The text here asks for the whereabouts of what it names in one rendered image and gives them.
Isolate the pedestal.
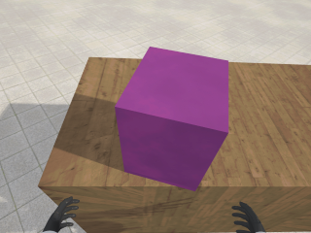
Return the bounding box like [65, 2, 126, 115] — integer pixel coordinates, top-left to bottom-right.
[38, 57, 311, 233]

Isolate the robot right hand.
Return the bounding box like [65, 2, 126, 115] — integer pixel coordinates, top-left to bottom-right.
[231, 201, 266, 233]

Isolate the robot left hand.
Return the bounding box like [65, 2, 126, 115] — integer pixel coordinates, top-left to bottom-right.
[43, 196, 80, 233]

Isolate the carton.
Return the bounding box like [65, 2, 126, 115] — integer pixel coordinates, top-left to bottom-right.
[115, 47, 229, 191]

